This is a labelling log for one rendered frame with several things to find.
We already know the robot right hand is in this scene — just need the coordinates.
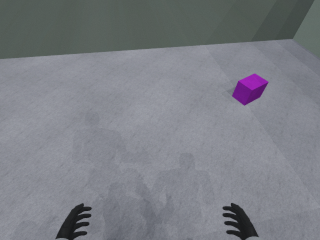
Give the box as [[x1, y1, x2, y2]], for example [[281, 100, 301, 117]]
[[222, 203, 259, 240]]

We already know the carton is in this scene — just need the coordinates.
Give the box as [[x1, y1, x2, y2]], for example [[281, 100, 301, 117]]
[[232, 73, 269, 106]]

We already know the robot left hand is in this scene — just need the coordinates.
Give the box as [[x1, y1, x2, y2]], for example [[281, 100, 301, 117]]
[[55, 203, 92, 240]]

